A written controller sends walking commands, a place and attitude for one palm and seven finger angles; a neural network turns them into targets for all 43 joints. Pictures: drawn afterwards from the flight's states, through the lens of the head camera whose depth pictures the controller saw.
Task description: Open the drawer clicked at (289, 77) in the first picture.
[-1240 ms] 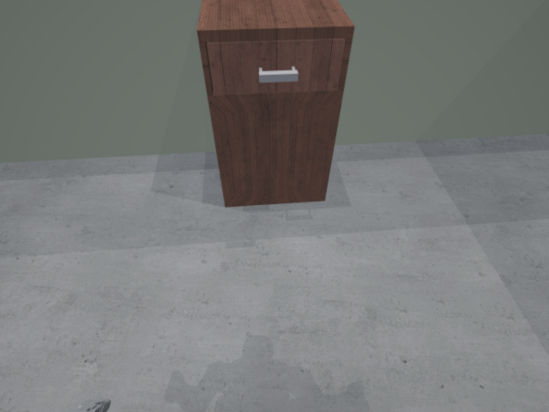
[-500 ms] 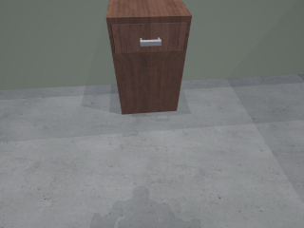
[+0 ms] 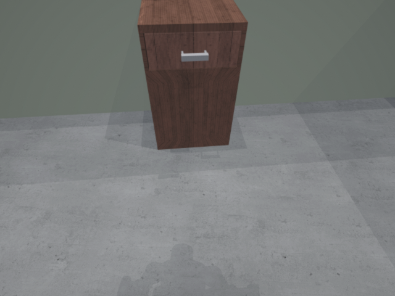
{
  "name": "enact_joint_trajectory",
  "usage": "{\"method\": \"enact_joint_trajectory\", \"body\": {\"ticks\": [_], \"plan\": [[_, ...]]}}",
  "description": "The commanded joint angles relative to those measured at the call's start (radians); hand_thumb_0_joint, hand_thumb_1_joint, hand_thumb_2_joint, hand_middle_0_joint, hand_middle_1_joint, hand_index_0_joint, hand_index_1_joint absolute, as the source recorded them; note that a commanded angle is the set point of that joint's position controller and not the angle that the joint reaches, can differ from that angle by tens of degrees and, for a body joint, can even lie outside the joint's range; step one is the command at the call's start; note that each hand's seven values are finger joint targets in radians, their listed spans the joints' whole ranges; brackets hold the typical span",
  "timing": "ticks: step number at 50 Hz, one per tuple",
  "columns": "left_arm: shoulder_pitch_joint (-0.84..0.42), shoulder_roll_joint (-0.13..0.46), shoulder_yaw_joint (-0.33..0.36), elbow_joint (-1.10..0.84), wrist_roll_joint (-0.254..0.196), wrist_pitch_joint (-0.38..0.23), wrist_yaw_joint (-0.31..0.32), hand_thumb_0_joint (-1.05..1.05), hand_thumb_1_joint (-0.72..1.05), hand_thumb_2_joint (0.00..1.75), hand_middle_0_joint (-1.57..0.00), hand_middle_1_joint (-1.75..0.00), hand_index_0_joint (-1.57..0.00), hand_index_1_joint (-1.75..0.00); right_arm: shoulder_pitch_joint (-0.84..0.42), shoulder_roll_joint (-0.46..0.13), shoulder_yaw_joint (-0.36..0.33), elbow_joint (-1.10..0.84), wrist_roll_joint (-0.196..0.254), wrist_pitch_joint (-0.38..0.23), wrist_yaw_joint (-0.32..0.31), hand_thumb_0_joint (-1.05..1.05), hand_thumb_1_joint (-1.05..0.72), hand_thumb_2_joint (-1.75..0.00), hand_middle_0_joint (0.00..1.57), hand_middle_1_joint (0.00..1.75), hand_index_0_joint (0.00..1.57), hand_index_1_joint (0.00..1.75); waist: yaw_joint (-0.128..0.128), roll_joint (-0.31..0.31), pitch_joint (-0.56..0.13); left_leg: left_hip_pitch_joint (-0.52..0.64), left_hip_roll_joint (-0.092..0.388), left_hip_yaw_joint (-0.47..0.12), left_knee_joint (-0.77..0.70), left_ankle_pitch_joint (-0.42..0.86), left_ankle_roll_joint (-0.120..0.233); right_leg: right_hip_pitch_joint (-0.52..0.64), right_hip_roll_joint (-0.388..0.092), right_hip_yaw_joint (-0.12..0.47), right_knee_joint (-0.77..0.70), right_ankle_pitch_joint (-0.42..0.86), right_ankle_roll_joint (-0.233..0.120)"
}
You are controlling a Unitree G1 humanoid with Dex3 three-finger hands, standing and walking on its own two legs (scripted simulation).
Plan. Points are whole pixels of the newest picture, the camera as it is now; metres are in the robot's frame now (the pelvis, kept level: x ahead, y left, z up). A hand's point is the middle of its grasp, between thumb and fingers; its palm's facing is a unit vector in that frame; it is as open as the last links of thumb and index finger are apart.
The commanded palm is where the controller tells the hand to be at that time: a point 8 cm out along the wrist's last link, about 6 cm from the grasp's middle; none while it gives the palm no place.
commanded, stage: look at it before walking up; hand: left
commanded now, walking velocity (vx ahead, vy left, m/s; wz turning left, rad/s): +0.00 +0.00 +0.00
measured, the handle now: (194, 54) +1.17 +0.08 -0.07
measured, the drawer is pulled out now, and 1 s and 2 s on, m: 0.00 0.00 0.00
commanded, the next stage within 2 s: walk to a spot facing it in 0.20 s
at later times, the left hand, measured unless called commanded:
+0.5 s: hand out of the picture +0.06 +0.24 -0.17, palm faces -0.05 -0.95 -0.32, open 7.4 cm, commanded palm none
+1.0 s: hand out of the picture +0.08 +0.15 -0.16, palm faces -0.20 -0.96 -0.18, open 7.4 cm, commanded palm none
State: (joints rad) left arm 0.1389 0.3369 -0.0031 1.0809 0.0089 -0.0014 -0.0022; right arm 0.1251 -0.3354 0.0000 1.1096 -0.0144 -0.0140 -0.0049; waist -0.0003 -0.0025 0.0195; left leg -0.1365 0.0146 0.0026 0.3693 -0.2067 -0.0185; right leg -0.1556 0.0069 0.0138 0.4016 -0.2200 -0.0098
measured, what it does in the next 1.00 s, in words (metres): walks ahead, turning right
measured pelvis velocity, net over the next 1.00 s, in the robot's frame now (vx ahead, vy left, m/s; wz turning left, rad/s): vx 0.10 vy -0.03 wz -0.32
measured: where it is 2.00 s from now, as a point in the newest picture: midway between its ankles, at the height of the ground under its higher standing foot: (228, 263)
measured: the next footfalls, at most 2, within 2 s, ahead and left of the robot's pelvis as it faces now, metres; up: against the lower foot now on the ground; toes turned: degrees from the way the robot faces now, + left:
left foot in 1.14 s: +0.34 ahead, +0.06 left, +0.00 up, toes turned -19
right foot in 1.66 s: +0.37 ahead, -0.25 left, +0.00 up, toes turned -51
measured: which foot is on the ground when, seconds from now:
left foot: down 0.00-0.68, up 0.70-1.00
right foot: down 0.00-1.00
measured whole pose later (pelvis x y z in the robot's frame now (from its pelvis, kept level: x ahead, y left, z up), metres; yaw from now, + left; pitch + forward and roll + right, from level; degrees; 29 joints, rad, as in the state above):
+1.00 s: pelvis +0.10 -0.03 +0.00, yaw -18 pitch +1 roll +0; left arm 0.48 0.14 0.04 1.04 0.02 -0.04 0.00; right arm 0.14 -0.20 -0.06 0.94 -0.02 -0.01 0.02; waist 0.05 0.00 0.03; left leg -0.61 0.10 0.04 0.94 -0.22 -0.07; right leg -0.08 0.06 0.09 0.36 -0.29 -0.05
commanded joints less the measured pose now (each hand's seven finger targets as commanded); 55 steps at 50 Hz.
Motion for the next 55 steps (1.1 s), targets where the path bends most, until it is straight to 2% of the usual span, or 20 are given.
{"method": "enact_joint_trajectory", "body": {"ticks": [1, 17, 20, 21, 24, 26, 28, 30, 32, 33, 34, 35, 36, 38, 40, 42, 48, 51, 53, 55], "plan": [[-0.043, 0.21, 0.038, -0.063, 0.002, -0.027, 0.013, 0.0, 0.9, 0.9, -0.2, -0.3, -0.2, -0.3, -0.048, -0.206, -0.036, -0.064, 0.005, -0.024, -0.01, 0.0, -0.9, -0.9, 0.2, 0.3, 0.2, 0.3, 0.002, 0.007, -0.052, 0.019, 0.106, -0.09, -0.053, 0.136, 0.043, -0.002, -0.121, 0.107, -0.075, 0.148, -0.025], [-0.04, 0.213, 0.041, -0.063, 0.003, -0.022, 0.011, 0.0, 0.9, 0.9, -0.2, -0.3, -0.2, -0.3, -0.039, -0.209, -0.04, -0.062, 0.004, -0.021, -0.014, 0.0, -0.9, -0.9, 0.2, 0.3, 0.2, 0.3, -0.001, 0.008, -0.036, 0.038, 0.114, -0.071, -0.044, 0.143, 0.039, -0.02, -0.115, 0.121, -0.074, 0.189, -0.028], [0.023, 0.105, 0.031, -0.071, 0.003, 0.01, 0.016, 0.0, 0.9, 0.9, -0.2, -0.3, -0.2, -0.3, 0.029, -0.092, -0.028, -0.07, 0.003, -0.002, -0.02, 0.0, -0.9, -0.9, 0.2, 0.3, 0.2, 0.3, -0.006, -0.004, -0.044, 0.032, 0.119, -0.02, 0.016, 0.137, 0.022, -0.064, -0.109, 0.139, -0.012, 0.242, -0.016], [0.035, 0.102, 0.033, -0.082, 0.005, 0.018, 0.016, 0.0, 0.9, 0.9, -0.2, -0.3, -0.2, -0.3, 0.04, -0.09, -0.032, -0.082, 0.003, 0.006, -0.023, 0.0, -0.9, -0.9, 0.2, 0.3, 0.2, 0.3, -0.007, -0.008, -0.032, 0.027, 0.123, -0.011, 0.032, 0.123, 0.02, -0.092, -0.102, 0.15, 0.008, 0.243, -0.017], [0.067, 0.098, 0.045, -0.117, 0.012, 0.031, 0.0, 0.0, 0.9, 0.9, -0.2, -0.3, -0.2, -0.3, 0.056, -0.117, -0.048, -0.117, -0.004, 0.015, -0.019, 0.0, -0.9, -0.9, 0.2, 0.3, 0.2, 0.3, -0.002, 0.025, -0.023, 0.005, 0.155, -0.041, 0.004, -0.198, 0.044, -0.172, -0.05, 0.155, 0.045, -0.101, -0.022], [0.078, 0.079, 0.054, -0.151, 0.017, 0.035, -0.014, 0.0, 0.9, 0.9, -0.2, -0.3, -0.2, -0.3, 0.061, -0.145, -0.065, -0.142, -0.008, 0.016, -0.013, 0.0, -0.9, -0.9, 0.2, 0.3, 0.2, 0.3, 0.0, 0.091, 0.06, -0.046, 0.212, -0.118, -0.077, -0.449, 0.084, -0.274, 0.009, 0.119, 0.128, -0.298, -0.016], [0.099, 0.046, 0.064, -0.174, 0.016, 0.03, -0.025, 0.0, 0.9, 0.9, -0.2, -0.3, -0.2, -0.3, 0.055, -0.179, -0.084, -0.163, -0.003, 0.005, -0.01, 0.0, -0.9, -0.9, 0.2, 0.3, 0.2, 0.3, 0.01, 0.194, 0.058, -0.09, 0.344, -0.2, -0.157, -0.496, 0.152, -0.269, 0.023, -0.01, 0.378, -0.23, 0.001], [0.092, 0.012, 0.07, -0.195, 0.019, 0.021, -0.037, 0.0, 0.9, 0.9, -0.2, -0.3, -0.2, -0.3, 0.062, -0.155, -0.088, -0.171, -0.01, -0.009, -0.01, 0.0, -0.9, -0.9, 0.2, 0.3, 0.2, 0.3, 0.008, 0.169, 0.072, -0.066, 0.357, -0.138, -0.131, -0.361, 0.168, -0.294, -0.029, -0.041, 0.397, -0.274, 0.007], [0.183, -0.018, 0.075, -0.174, 0.019, 0.006, -0.041, 0.0, 0.9, 0.9, -0.2, -0.3, -0.2, -0.3, 0.053, -0.126, -0.085, -0.168, -0.01, -0.011, -0.009, 0.0, -0.9, -0.9, 0.2, 0.3, 0.2, 0.3, 0.052, 0.112, 0.049, -0.146, 0.305, -0.013, 0.041, -0.256, 0.118, -0.105, -0.022, -0.082, 0.233, -0.194, 0.001], [0.297, 0.005, 0.082, -0.136, 0.02, -0.005, -0.035, 0.0, 0.9, 0.9, -0.2, -0.3, -0.2, -0.3, 0.04, -0.1, -0.08, -0.174, -0.009, -0.009, -0.006, 0.0, -0.9, -0.9, 0.2, 0.3, 0.2, 0.3, 0.103, -0.017, 0.018, -0.244, 0.228, 0.075, 0.262, -0.274, 0.066, 0.049, -0.014, -0.05, 0.09, -0.137, -0.019], [0.403, 0.124, 0.108, -0.109, 0.031, -0.027, -0.016, 0.0, 0.9, 0.9, -0.2, -0.3, -0.2, -0.3, 0.027, -0.005, -0.06, -0.22, 0.003, -0.008, 0.001, 0.0, -0.9, -0.9, 0.2, 0.3, 0.2, 0.3, 0.129, -0.384, 0.027, -0.566, 0.067, 0.204, 0.662, -0.417, -0.015, 0.205, -0.282, 0.443, -0.134, -0.237, -0.126], [0.478, 0.144, 0.107, -0.105, 0.006, -0.032, 0.004, 0.0, 0.9, 0.9, -0.2, -0.3, -0.2, -0.3, -0.077, -0.027, -0.056, -0.277, -0.004, -0.02, 0.004, 0.0, -0.9, -0.9, 0.2, 0.3, 0.2, 0.3, 0.162, -0.289, 0.046, -0.657, 0.052, 0.063, 0.784, -0.411, -0.008, 0.164, -0.386, 0.681, -0.237, -0.179, -0.213], [0.434, 0.126, 0.103, -0.109, 0.007, -0.037, 0.009, 0.0, 0.9, 0.9, -0.2, -0.3, -0.2, -0.3, -0.112, -0.023, -0.062, -0.279, -0.001, -0.027, 0.006, 0.0, -0.9, -0.9, 0.2, 0.3, 0.2, 0.3, 0.133, -0.182, 0.088, -0.665, 0.082, 0.001, 0.836, -0.302, -0.003, 0.111, -0.359, 0.665, -0.237, -0.201, -0.241], [0.321, 0.057, 0.089, -0.135, 0.012, -0.046, 0.011, 0.0, 0.9, 0.9, -0.2, -0.3, -0.2, -0.3, -0.052, -0.012, -0.069, -0.247, -0.008, -0.03, 0.012, 0.0, -0.9, -0.9, 0.2, 0.3, 0.2, 0.3, 0.057, -0.056, 0.085, -0.608, 0.123, -0.012, 0.806, -0.167, -0.015, 0.047, -0.307, 0.505, -0.208, -0.166, -0.228], [0.308, 0.027, 0.084, -0.137, 0.014, -0.059, 0.009, 0.0, 0.9, 0.9, -0.2, -0.3, -0.2, -0.3, -0.016, 0.022, -0.069, -0.23, -0.01, -0.024, 0.015, 0.0, -0.9, -0.9, 0.2, 0.3, 0.2, 0.3, 0.028, -0.057, 0.069, -0.552, 0.116, 0.016, 0.746, -0.088, -0.035, 0.018, -0.251, 0.377, -0.192, 0.026, -0.201], [0.334, 0.019, 0.085, -0.12, 0.014, -0.066, 0.008, 0.0, 0.9, 0.9, -0.2, -0.3, -0.2, -0.3, -0.008, 0.043, -0.071, -0.233, -0.007, -0.019, 0.016, 0.0, -0.9, -0.9, 0.2, 0.3, 0.2, 0.3, 0.027, -0.081, 0.05, -0.541, 0.107, 0.03, 0.703, -0.05, -0.044, 0.03, -0.223, 0.322, -0.182, 0.12, -0.193], [0.38, 0.01, 0.09, -0.092, 0.019, -0.069, 0.016, 0.0, 0.9, 0.9, -0.2, -0.3, -0.2, -0.3, -0.094, 0.071, -0.073, -0.285, -0.002, -0.028, 0.026, 0.0, -0.9, -0.9, 0.2, 0.3, 0.2, 0.3, 0.056, -0.113, 0.03, -0.571, 0.089, 0.043, 0.553, 0.001, -0.048, 0.126, -0.196, 0.308, -0.161, 0.18, -0.181], [0.364, 0.014, 0.094, -0.093, 0.022, -0.064, 0.021, 0.0, 0.9, 0.9, -0.2, -0.3, -0.2, -0.3, -0.138, 0.083, -0.068, -0.311, 0.002, -0.04, 0.026, 0.0, -0.9, -0.9, 0.2, 0.3, 0.2, 0.3, 0.064, -0.119, 0.047, -0.467, 0.07, 0.047, 0.402, -0.026, -0.034, 0.09, -0.197, 0.317, -0.123, 0.247, -0.17], [0.328, 0.03, 0.102, -0.101, 0.025, -0.056, 0.02, 0.0, 0.9, 0.9, -0.2, -0.3, -0.2, -0.3, -0.099, 0.076, -0.072, -0.307, 0.007, -0.047, 0.023, 0.0, -0.9, -0.9, 0.2, 0.3, 0.2, 0.3, 0.045, -0.143, 0.047, -0.308, 0.047, 0.057, 0.309, -0.051, -0.018, 0.012, -0.195, 0.323, -0.083, 0.247, -0.158], [0.271, 0.025, 0.111, -0.117, 0.016, -0.056, 0.017, 0.0, 0.9, 0.9, -0.2, -0.3, -0.2, -0.3, 0.095, 0.034, -0.081, -0.248, 0.004, -0.058, 0.002, 0.0, -0.9, -0.9, 0.2, 0.3, 0.2, 0.3, -0.046, -0.095, -0.007, 0.007, 0.02, 0.06, 0.136, 0.011, -0.004, -0.114, -0.113, 0.271, 0.104, 0.309, -0.117]]}}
